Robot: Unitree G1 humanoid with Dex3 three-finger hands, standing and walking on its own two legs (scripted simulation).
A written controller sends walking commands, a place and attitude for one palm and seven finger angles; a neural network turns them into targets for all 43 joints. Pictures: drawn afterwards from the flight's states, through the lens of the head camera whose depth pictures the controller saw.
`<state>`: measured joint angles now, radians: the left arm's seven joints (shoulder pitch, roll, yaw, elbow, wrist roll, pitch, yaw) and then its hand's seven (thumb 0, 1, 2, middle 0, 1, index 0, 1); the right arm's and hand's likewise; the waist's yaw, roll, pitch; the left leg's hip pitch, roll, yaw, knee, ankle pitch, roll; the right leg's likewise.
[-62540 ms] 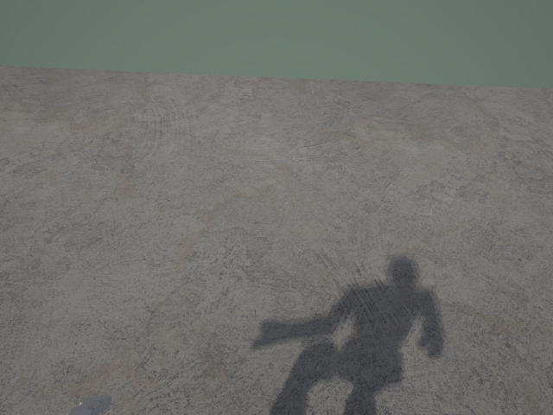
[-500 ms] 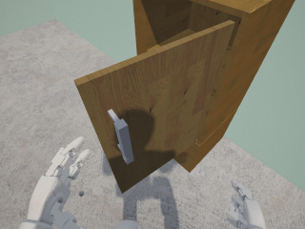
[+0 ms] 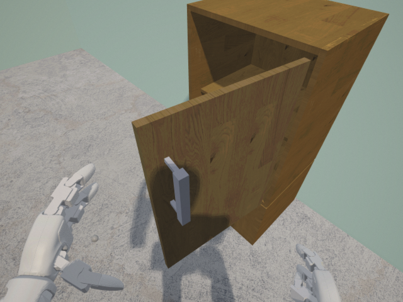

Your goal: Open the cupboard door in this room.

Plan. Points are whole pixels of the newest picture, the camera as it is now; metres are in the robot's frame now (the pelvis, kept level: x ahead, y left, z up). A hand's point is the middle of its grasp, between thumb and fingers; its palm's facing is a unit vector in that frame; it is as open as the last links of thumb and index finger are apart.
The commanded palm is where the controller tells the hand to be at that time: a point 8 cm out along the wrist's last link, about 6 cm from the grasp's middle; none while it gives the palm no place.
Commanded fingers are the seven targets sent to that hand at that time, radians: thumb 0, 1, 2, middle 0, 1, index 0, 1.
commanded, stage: draw the hand back to the body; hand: left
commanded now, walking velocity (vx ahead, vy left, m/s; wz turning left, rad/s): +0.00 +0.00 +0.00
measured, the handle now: (177, 192) +0.31 +0.09 +0.07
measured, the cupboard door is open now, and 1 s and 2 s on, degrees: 81 81 81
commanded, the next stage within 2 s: step back with the hand held close in 1.00 s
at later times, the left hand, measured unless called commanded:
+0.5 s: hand (68, 190) +0.23 +0.23 +0.17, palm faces +0.38 -0.83 -0.42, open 10.5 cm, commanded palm +0.18 +0.28 +0.20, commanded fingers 0.00 0.73 0.82 -0.19 -0.30 -0.19 -0.30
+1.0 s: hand (72, 180) +0.24 +0.22 +0.19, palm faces +0.41 -0.81 -0.42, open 7.5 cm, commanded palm +0.19 +0.26 +0.21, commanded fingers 0.00 0.90 0.90 -0.20 -0.30 -0.20 -0.30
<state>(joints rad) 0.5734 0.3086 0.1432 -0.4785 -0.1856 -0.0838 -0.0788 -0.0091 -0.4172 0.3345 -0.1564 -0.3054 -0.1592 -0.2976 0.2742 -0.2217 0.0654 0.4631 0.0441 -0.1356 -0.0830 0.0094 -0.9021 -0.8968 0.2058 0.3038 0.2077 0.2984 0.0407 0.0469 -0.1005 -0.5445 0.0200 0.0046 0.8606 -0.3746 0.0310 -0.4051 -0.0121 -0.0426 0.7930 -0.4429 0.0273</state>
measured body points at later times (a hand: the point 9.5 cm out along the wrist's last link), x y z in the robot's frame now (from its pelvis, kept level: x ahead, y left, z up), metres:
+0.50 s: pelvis +0.04 -0.01 +0.04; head +0.03 -0.03 +0.48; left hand +0.20 +0.27 +0.20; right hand +0.23 -0.23 -0.04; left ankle +0.04 +0.09 -0.70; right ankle -0.02 -0.14 -0.70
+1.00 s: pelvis +0.05 -0.03 +0.04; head +0.03 -0.05 +0.49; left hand +0.21 +0.26 +0.21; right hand +0.23 -0.26 -0.05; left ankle +0.04 +0.09 -0.70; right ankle -0.02 -0.14 -0.70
